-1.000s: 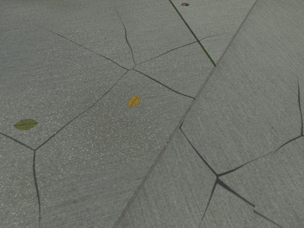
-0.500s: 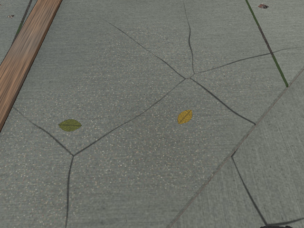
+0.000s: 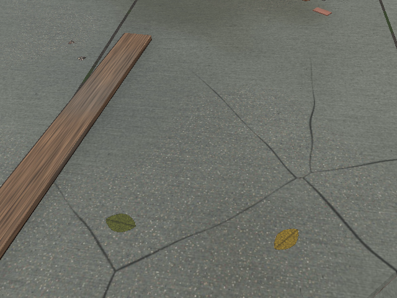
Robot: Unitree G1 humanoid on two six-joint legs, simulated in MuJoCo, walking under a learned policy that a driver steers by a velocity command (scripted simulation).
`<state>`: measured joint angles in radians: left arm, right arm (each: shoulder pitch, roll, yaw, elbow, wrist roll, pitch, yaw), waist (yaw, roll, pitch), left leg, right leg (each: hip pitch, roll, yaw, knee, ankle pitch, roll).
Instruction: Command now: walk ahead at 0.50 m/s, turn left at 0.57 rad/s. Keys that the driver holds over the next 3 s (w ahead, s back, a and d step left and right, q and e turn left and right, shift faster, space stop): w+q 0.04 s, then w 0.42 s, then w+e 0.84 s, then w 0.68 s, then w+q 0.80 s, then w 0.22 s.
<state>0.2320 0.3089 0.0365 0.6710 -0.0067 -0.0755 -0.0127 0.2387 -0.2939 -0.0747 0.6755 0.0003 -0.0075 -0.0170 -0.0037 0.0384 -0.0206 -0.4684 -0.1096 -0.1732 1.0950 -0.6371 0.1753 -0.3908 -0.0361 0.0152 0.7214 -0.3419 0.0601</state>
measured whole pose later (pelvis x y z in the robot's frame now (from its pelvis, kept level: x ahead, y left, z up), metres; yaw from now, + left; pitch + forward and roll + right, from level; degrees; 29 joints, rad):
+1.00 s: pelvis +0.52 +0.04 +0.04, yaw -7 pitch +2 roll +1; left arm 0.08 0.26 0.05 0.65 -0.02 -0.04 -0.06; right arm 0.35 -0.27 -0.06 0.83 0.00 -0.05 -0.02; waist -0.04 -0.02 0.05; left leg -0.06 0.07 0.17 0.86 -0.49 -0.01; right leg -0.53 0.04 -0.06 0.64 -0.14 -0.11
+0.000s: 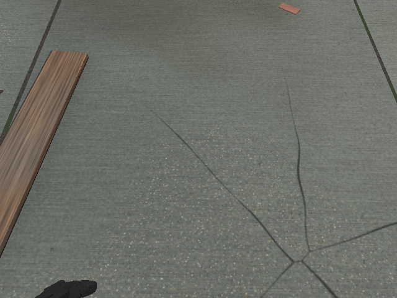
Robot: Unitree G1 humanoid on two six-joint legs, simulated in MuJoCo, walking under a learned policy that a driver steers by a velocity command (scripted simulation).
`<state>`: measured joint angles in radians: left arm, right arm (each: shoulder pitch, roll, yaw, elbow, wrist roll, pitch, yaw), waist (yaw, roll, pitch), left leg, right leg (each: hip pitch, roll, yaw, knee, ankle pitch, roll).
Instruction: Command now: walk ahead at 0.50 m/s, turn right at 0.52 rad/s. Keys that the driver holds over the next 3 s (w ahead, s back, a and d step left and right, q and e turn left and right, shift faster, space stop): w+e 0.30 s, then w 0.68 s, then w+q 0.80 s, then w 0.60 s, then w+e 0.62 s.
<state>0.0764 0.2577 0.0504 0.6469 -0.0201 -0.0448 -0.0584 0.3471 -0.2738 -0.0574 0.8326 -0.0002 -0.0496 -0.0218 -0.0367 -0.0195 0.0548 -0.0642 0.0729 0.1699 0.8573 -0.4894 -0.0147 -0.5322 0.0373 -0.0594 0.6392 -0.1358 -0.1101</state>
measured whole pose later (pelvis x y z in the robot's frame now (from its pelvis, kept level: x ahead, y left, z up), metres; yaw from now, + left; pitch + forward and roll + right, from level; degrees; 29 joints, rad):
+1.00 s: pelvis +0.53 -0.06 +0.01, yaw -16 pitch +2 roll +1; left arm 0.05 0.25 0.04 0.62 0.00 -0.08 -0.03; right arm 0.39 -0.29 -0.04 0.88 0.02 -0.06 0.00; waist -0.08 0.01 0.03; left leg -0.18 0.00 -0.04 0.86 -0.50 0.02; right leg -0.45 0.01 -0.03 0.55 -0.14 -0.05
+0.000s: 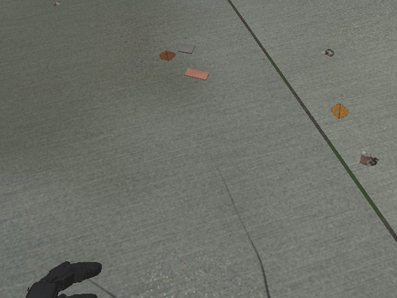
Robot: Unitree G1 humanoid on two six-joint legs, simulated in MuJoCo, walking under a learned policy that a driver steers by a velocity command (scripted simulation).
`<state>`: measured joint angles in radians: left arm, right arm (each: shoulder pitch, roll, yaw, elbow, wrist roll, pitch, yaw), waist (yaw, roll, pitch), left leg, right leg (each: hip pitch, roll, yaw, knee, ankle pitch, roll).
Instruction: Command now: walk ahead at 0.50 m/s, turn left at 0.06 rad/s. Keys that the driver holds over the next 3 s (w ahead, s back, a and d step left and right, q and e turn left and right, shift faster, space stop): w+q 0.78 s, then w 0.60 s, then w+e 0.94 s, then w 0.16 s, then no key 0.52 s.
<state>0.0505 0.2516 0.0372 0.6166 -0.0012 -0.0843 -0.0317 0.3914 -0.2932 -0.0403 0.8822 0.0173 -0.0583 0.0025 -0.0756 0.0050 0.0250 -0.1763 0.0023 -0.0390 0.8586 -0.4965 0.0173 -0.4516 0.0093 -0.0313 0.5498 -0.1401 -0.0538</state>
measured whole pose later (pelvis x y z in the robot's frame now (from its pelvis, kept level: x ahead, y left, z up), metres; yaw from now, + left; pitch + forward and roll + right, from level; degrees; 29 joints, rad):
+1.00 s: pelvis +0.56 +0.10 +0.00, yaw +28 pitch +2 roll -1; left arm 0.07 0.27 0.04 0.69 0.01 -0.13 -0.03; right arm 0.37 -0.30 -0.07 0.76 0.01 -0.03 -0.01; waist -0.06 0.02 0.00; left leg -0.13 -0.08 -0.20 0.71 -0.50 0.05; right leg -0.46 0.03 0.00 0.53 -0.12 -0.03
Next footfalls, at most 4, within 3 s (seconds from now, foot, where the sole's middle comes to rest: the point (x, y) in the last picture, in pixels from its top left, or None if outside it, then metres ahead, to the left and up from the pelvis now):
0.48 left None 0.40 0.16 -0.76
0.96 right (175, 223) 0.73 0.07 -0.76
1.48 left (81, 201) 0.85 0.42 -0.76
2.02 right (122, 129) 1.21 0.29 -0.76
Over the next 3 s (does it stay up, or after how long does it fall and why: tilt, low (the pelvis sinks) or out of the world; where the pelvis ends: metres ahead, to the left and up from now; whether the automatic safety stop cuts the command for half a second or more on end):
stays up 1.46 0.40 0.01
